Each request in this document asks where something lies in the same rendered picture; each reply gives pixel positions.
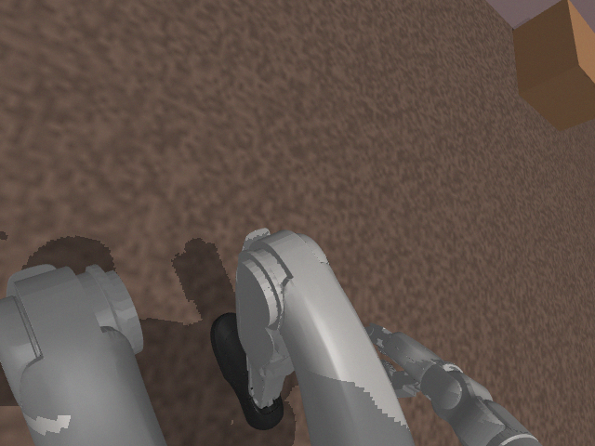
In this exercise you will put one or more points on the right robot foot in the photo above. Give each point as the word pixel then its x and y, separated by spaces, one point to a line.
pixel 231 360

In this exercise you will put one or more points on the right robot arm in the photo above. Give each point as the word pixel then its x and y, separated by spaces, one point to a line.
pixel 470 410

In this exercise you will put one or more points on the right robot hand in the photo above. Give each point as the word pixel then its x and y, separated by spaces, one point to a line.
pixel 412 356

